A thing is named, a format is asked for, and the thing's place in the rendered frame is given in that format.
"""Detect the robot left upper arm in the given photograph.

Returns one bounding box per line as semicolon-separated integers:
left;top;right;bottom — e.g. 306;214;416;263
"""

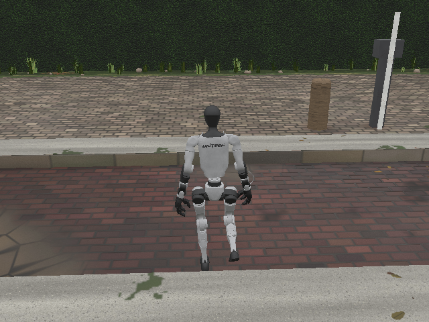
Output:
183;135;199;174

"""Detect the robot right upper arm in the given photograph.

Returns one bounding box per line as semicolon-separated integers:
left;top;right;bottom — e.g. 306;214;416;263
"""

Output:
227;134;245;171

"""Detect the robot left hand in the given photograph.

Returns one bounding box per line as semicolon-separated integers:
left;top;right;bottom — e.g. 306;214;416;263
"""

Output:
175;197;190;217

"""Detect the robot left foot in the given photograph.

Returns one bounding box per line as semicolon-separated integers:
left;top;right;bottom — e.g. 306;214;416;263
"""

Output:
200;256;210;271

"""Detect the robot left forearm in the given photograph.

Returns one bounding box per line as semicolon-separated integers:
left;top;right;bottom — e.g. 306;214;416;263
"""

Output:
177;164;190;199

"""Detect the left robot shin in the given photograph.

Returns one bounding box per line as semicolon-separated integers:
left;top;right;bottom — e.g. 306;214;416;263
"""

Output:
196;219;208;263

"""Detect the robot right forearm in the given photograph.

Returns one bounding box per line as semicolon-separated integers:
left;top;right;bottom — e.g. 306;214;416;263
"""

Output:
238;161;251;191

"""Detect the robot right hand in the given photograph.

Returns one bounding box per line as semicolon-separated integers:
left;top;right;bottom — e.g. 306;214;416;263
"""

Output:
237;189;252;205

